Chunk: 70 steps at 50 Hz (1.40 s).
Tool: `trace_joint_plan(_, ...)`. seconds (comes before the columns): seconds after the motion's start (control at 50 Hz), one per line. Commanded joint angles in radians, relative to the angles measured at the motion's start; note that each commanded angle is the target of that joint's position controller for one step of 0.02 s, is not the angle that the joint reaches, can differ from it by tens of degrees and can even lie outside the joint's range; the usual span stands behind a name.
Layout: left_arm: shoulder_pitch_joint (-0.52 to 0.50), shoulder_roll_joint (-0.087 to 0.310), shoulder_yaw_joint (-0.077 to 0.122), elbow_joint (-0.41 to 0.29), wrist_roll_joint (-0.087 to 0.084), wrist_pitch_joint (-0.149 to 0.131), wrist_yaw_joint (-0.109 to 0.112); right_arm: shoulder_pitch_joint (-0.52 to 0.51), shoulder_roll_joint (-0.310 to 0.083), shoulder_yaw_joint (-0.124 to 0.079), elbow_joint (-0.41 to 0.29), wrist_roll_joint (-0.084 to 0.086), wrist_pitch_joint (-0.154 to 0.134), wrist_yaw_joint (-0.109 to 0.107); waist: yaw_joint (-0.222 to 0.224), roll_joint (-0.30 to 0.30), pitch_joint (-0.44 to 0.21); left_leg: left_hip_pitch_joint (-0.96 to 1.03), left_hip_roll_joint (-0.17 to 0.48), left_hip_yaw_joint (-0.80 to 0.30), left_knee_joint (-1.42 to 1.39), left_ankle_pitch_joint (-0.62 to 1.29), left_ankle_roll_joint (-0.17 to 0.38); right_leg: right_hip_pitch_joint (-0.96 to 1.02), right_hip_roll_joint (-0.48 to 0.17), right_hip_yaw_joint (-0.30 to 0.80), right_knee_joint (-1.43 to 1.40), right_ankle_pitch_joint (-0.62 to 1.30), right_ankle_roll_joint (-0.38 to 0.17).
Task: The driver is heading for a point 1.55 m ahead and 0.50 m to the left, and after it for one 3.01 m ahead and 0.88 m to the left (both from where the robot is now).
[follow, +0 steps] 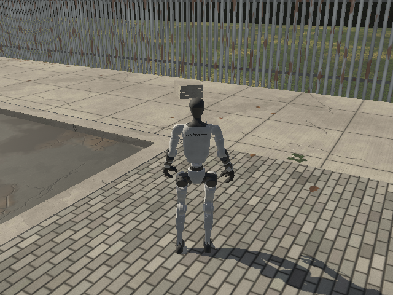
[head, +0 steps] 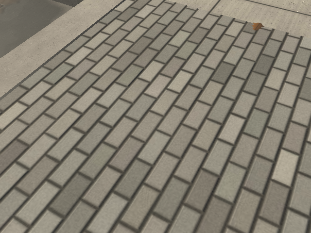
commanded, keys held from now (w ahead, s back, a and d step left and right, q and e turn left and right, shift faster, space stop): no key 0.72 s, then w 0.28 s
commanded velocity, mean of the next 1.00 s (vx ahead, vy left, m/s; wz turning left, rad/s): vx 0.06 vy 0.00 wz -0.02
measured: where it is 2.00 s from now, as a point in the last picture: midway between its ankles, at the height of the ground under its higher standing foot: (148, 227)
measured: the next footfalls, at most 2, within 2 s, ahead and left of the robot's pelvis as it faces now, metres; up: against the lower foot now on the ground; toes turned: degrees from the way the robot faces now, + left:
right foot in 1.44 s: +0.43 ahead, -0.07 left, +0.00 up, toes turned +0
left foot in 1.96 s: +0.68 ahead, +0.19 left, +0.00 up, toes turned +3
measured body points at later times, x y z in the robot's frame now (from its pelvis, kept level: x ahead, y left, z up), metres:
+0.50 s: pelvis +0.01 +0.02 +0.00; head +0.01 +0.02 +0.45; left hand +0.10 +0.28 -0.13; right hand +0.10 -0.24 -0.13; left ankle -0.01 +0.14 -0.73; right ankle +0.01 -0.09 -0.73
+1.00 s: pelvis +0.05 +0.03 -0.01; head +0.05 +0.03 +0.44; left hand +0.07 +0.29 -0.16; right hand +0.08 -0.23 -0.15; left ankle +0.00 +0.14 -0.73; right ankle +0.00 -0.09 -0.73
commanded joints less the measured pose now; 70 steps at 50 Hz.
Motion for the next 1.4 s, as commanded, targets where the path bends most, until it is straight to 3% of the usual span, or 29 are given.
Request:
trace_joint_plan(0.02, 0.071, 0.117, 0.035, -0.022, 0.010, -0.023, -0.003, -0.002, -0.182, -0.037, -0.034, 0.001, -0.023, 0.000, 0.070, 0.117, -0.087, 0.080, 0.085, -0.072, -0.066, 0.246, 0.083, 0.003, -0.094, 0.102, -0.123, 0.034, -0.008)
trace_joint_plan(0.04, 0.011, 0.144, 0.036, -0.015, 0.014, -0.020, 0.000, -0.025, -0.126, -0.025, -0.048, 0.005, -0.028, 0.008, 0.023, 0.077, -0.067, 0.025, 0.058, -0.062, -0.089, 0.140, 0.085, 0.047, -0.086, 0.093, -0.098, 0.038, 0.013)
trace_joint_plan(0.06, -0.019, 0.144, 0.041, -0.017, 0.007, -0.015, 0.003, -0.026, -0.103, -0.017, -0.040, -0.003, -0.034, 0.009, 0.017, 0.066, -0.061, 0.006, 0.051, -0.056, -0.100, 0.107, 0.071, 0.056, -0.086, 0.089, -0.083, 0.053, 0.010)
trace_joint_plan(0.12, -0.010, 0.125, 0.040, 0.003, 0.003, 0.003, 0.012, -0.013, -0.096, -0.010, -0.020, -0.005, -0.050, 0.006, 0.015, 0.049, -0.053, 0.014, 0.034, -0.038, -0.094, 0.129, 0.048, 0.054, -0.096, 0.100, -0.085, 0.119, -0.006)
trace_joint_plan(0.3, 0.021, 0.116, 0.046, 0.105, -0.004, 0.001, 0.021, 0.005, -0.094, 0.001, 0.031, -0.001, -0.046, -0.009, 0.008, -0.021, -0.033, 0.027, 0.017, -0.025, -0.095, 0.120, 0.052, 0.062, -0.094, 0.093, -0.095, 0.163, 0.012)
trace_joint_plan(0.72, 0.029, 0.117, 0.039, 0.310, -0.012, 0.000, 0.034, 0.045, -0.079, 0.017, 0.167, 0.002, -0.041, -0.019, 0.013, -0.017, -0.012, 0.029, -0.014, -0.003, -0.120, 0.116, 0.053, 0.079, -0.091, 0.072, -0.112, 0.182, 0.020)
trace_joint_plan(0.74, 0.045, 0.111, 0.038, 0.324, -0.013, 0.001, 0.035, 0.065, -0.073, 0.018, 0.180, 0.003, -0.039, -0.021, 0.014, -0.019, -0.034, 0.036, -0.027, 0.010, -0.119, 0.018, 0.056, 0.085, -0.079, 0.060, -0.114, 0.078, 0.016)
trace_joint_plan(0.78, 0.057, 0.129, 0.046, 0.332, -0.025, 0.003, 0.037, 0.064, -0.086, 0.013, 0.181, 0.014, -0.035, -0.027, 0.020, -0.020, 0.017, -0.027, -0.045, 0.012, -0.095, -0.299, 0.087, 0.012, -0.057, 0.053, -0.100, -0.300, -0.011)
trace_joint_plan(0.82, 0.056, 0.128, 0.045, 0.324, -0.029, -0.016, 0.034, 0.063, -0.087, 0.013, 0.168, 0.021, -0.049, -0.029, 0.020, -0.024, 0.100, -0.101, -0.023, -0.034, -0.096, -0.452, 0.121, -0.075, -0.081, 0.093, -0.109, -0.460, -0.042)
trace_joint_plan(0.88, 0.090, 0.122, 0.046, 0.330, -0.040, -0.060, 0.021, 0.088, -0.076, 0.012, 0.167, 0.030, -0.089, -0.016, 0.024, -0.035, 0.101, -0.119, 0.004, -0.080, -0.058, -0.404, 0.151, -0.066, -0.126, 0.157, -0.102, -0.424, -0.076)
trace_joint_plan(0.92, 0.120, 0.126, 0.047, 0.335, -0.045, -0.080, 0.011, 0.080, -0.062, 0.014, 0.154, 0.033, -0.111, -0.004, 0.033, -0.057, 0.087, -0.146, -0.012, -0.070, -0.018, -0.352, 0.157, -0.021, -0.152, 0.215, -0.124, -0.416, -0.105)
trace_joint_plan(0.96, 0.167, 0.149, 0.053, 0.346, -0.048, -0.092, 0.004, 0.056, -0.039, 0.019, 0.133, 0.034, -0.132, 0.008, 0.043, -0.114, 0.081, -0.202, -0.049, -0.018, 0.069, -0.258, 0.150, 0.056, -0.210, 0.326, -0.181, -0.399, -0.151)
trace_joint_plan(1.0, 0.182, 0.192, 0.062, 0.345, -0.049, -0.098, 0.000, 0.074, -0.021, 0.025, 0.121, 0.038, -0.149, 0.019, 0.019, -0.189, 0.075, -0.233, -0.065, 0.029, 0.143, -0.154, 0.156, 0.108, -0.306, 0.465, -0.203, -0.249, -0.207)
trace_joint_plan(1.02, 0.162, 0.187, 0.061, 0.332, -0.049, -0.102, -0.001, 0.099, -0.030, 0.023, 0.128, 0.036, -0.155, 0.024, 0.002, -0.167, 0.067, -0.201, -0.060, 0.025, 0.123, -0.111, 0.162, 0.101, -0.313, 0.453, -0.163, -0.106, -0.208)
trace_joint_plan(1.04, 0.123, 0.178, 0.060, 0.313, -0.048, -0.105, -0.002, 0.156, -0.050, 0.015, 0.149, 0.036, -0.160, 0.032, -0.029, -0.124, 0.043, -0.138, -0.058, 0.015, 0.094, -0.017, 0.160, 0.088, -0.280, 0.376, -0.081, 0.067, -0.184)
trace_joint_plan(1.06, 0.044, 0.170, 0.058, 0.278, -0.044, -0.110, -0.006, 0.276, -0.070, 0.003, 0.196, 0.037, -0.162, 0.036, -0.086, -0.054, -0.008, 0.065, -0.049, -0.031, 0.029, 0.122, 0.169, -0.031, -0.208, 0.256, 0.063, 0.258, -0.136)
trace_joint_plan(1.08, -0.078, 0.142, 0.050, 0.221, -0.036, -0.127, -0.013, 0.486, -0.154, -0.030, 0.266, 0.034, -0.158, 0.036, -0.173, 0.135, -0.093, 0.409, 0.049, -0.231, -0.086, 0.306, 0.218, -0.286, -0.062, 0.043, 0.407, 0.444, -0.049)
trace_joint_plan(1.1, -0.056, 0.096, 0.041, 0.217, -0.011, -0.145, -0.022, 0.551, -0.161, -0.028, 0.292, 0.026, -0.139, 0.038, -0.153, 0.301, -0.096, 0.630, 0.230, -0.477, -0.125, 0.599, 0.272, -0.611, 0.016, -0.027, 0.661, -0.217, 0.015)
trace_joint_plan(1.12, -0.055, 0.097, 0.036, 0.211, -0.035, -0.149, -0.030, 0.518, -0.102, -0.006, 0.281, 0.017, -0.130, 0.037, -0.120, 0.180, -0.040, 0.613, 0.307, -0.533, -0.127, 0.560, 0.319, -0.755, -0.035, 0.046, 0.779, -0.323, -0.003)
trace_joint_plan(1.14, -0.101, 0.090, 0.033, 0.191, -0.064, -0.147, -0.033, 0.465, -0.077, 0.003, 0.263, 0.007, -0.126, 0.035, -0.102, 0.091, 0.032, 0.598, 0.311, -0.482, -0.145, 0.554, 0.334, -0.860, -0.075, 0.056, 0.881, -0.293, -0.017)
trace_joint_plan(1.16, -0.131, 0.075, 0.026, 0.167, -0.070, -0.144, -0.035, 0.421, -0.068, 0.012, 0.252, 0.009, -0.121, 0.034, -0.081, 0.033, 0.076, 0.557, 0.301, -0.408, -0.183, 0.546, 0.325, -0.913, -0.113, 0.033, 0.881, -0.237, -0.020)
trace_joint_plan(1.18, -0.135, 0.066, 0.025, 0.157, -0.059, -0.140, -0.034, 0.380, -0.050, 0.024, 0.243, 0.011, -0.114, 0.034, -0.053, 0.004, 0.096, 0.490, 0.273, -0.333, -0.226, 0.544, 0.291, -0.888, -0.148, 0.018, 0.819, -0.172, -0.018)
trace_joint_plan(1.22, -0.139, 0.045, 0.017, 0.135, -0.039, -0.131, -0.039, 0.299, -0.021, 0.038, 0.211, 0.008, -0.106, 0.022, -0.015, 0.039, 0.108, 0.275, 0.167, -0.192, -0.328, 0.491, 0.235, -0.670, -0.149, -0.047, 0.602, -0.012, 0.011)
trace_joint_plan(1.26, -0.204, 0.007, -0.002, 0.099, -0.026, -0.123, -0.046, 0.264, -0.060, 0.032, 0.190, 0.004, -0.106, 0.000, -0.015, 0.056, 0.112, 0.074, 0.084, -0.074, -0.395, 0.444, 0.219, -0.415, -0.107, -0.098, 0.336, 0.192, 0.047)
trace_joint_plan(1.28, -0.243, 0.006, -0.005, 0.080, -0.026, -0.120, -0.045, 0.288, -0.091, 0.023, 0.193, 0.009, -0.113, -0.009, -0.024, 0.070, 0.109, 0.028, 0.082, -0.063, -0.443, 0.420, 0.218, -0.309, -0.087, -0.107, 0.231, 0.262, 0.051)
trace_joint_plan(1.3, -0.268, 0.023, -0.001, 0.060, -0.031, -0.115, -0.042, 0.316, -0.120, 0.013, 0.205, 0.017, -0.120, -0.013, -0.022, 0.087, 0.109, 0.045, 0.106, -0.075, -0.470, 0.415, 0.217, -0.264, -0.074, -0.099, 0.170, 0.295, 0.047)
trace_joint_plan(1.34, -0.278, 0.071, 0.011, 0.035, -0.040, -0.108, -0.039, 0.327, -0.127, 0.003, 0.220, 0.030, -0.125, -0.014, 0.000, 0.098, 0.107, 0.153, 0.138, -0.067, -0.447, 0.493, 0.201, -0.251, -0.065, -0.072, 0.066, 0.315, 0.021)
trace_joint_plan(1.38, -0.222, 0.123, 0.035, 0.038, -0.041, -0.107, -0.037, 0.326, -0.134, -0.007, 0.221, 0.024, -0.117, -0.011, 0.043, 0.111, 0.030, 0.279, 0.167, -0.061, -0.321, 0.772, 0.173, -0.172, -0.036, -0.070, 0.030, 0.289, -0.012)
trace_joint_plan(1.4, -0.132, 0.151, 0.052, 0.062, -0.044, -0.104, -0.033, 0.318, -0.137, -0.012, 0.218, 0.013, -0.103, -0.009, 0.090, 0.130, -0.040, 0.315, 0.168, -0.047, -0.197, 0.934, 0.159, -0.074, -0.015, -0.079, 0.045, 0.251, -0.034)
Keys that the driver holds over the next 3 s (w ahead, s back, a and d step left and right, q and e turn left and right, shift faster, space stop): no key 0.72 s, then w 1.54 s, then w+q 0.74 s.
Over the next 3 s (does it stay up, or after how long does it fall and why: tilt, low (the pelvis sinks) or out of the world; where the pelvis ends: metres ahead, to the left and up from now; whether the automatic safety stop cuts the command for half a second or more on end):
stays up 1.06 0.12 -0.01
